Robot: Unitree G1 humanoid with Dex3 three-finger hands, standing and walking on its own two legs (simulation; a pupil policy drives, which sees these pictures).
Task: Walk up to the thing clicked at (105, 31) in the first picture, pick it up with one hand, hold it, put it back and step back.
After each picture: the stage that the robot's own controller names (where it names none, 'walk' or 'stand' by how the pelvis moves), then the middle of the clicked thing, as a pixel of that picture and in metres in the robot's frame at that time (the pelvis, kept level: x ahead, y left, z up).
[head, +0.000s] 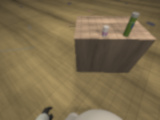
stand; (105, 31) +0.96 -0.09 +0.02
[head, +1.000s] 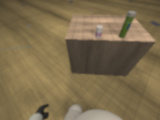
rise first; (98, 31) +0.87 +0.02 +0.05
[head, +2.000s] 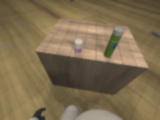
walk; (78, 46) +0.56 +0.18 +0.05
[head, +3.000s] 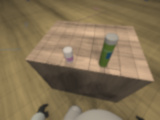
stand; (68, 55) +0.45 +0.22 +0.05
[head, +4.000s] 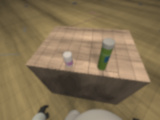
stand; (68, 59) +0.44 +0.21 +0.03
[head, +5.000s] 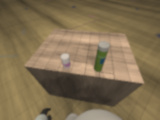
stand; (65, 61) +0.44 +0.24 +0.02
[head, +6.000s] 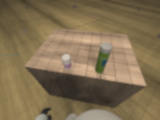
stand; (66, 62) +0.43 +0.23 +0.02
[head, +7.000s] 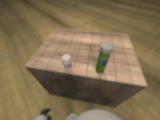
stand; (67, 62) +0.43 +0.23 +0.02
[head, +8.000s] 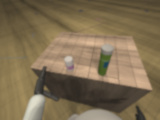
rise first; (69, 63) +0.42 +0.23 +0.02
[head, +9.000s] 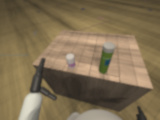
go down; (70, 61) +0.44 +0.23 +0.03
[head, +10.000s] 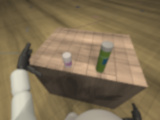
go down; (67, 60) +0.45 +0.22 +0.03
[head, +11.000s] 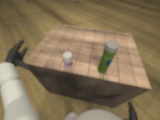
go down; (68, 60) +0.43 +0.21 +0.04
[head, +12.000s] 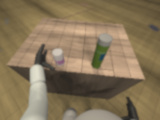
close in; (58, 57) +0.42 +0.23 +0.06
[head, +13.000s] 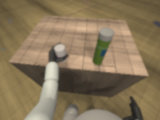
close; (61, 53) +0.44 +0.22 +0.08
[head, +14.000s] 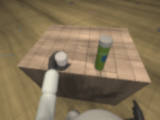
lift; (62, 61) +0.36 +0.20 +0.13
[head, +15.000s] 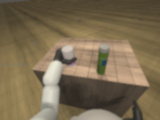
lift; (69, 56) +0.33 +0.16 +0.23
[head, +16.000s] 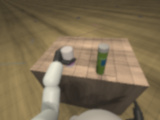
hold; (68, 57) +0.34 +0.17 +0.21
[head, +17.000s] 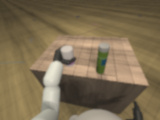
crouch; (68, 56) +0.34 +0.17 +0.21
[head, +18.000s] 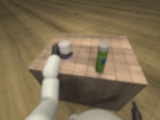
crouch; (65, 51) +0.38 +0.19 +0.21
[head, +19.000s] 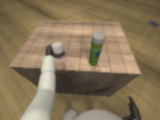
lower; (58, 51) +0.46 +0.22 +0.10
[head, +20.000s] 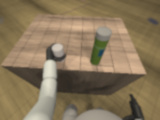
lower; (59, 53) +0.44 +0.22 +0.08
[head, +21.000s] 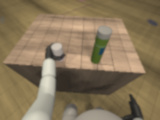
lower; (58, 52) +0.45 +0.23 +0.08
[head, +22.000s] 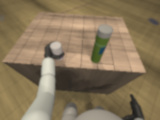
lower; (57, 51) +0.45 +0.23 +0.08
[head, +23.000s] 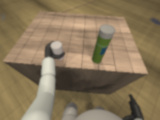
loosen; (58, 51) +0.45 +0.23 +0.08
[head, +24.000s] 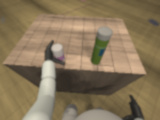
withdraw; (58, 53) +0.44 +0.22 +0.08
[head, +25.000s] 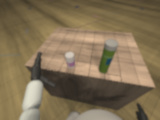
sink last; (70, 60) +0.43 +0.21 +0.06
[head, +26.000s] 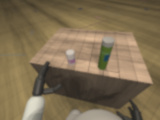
stand; (71, 57) +0.46 +0.22 +0.06
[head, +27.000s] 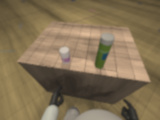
stand; (65, 55) +0.44 +0.23 +0.07
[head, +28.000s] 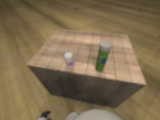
stand; (69, 59) +0.46 +0.22 +0.03
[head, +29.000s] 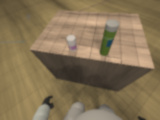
walk; (72, 43) +0.54 +0.20 +0.05
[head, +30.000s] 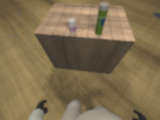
walk; (72, 25) +0.77 +0.26 +0.04
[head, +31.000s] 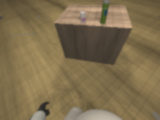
stand; (82, 17) +1.10 +0.22 +0.05
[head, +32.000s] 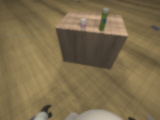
stand; (83, 23) +1.10 +0.21 +0.02
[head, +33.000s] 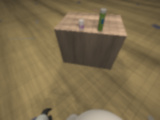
stand; (81, 24) +1.10 +0.22 +0.02
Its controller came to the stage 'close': yes
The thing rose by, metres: 0.21
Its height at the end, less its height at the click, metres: +0.00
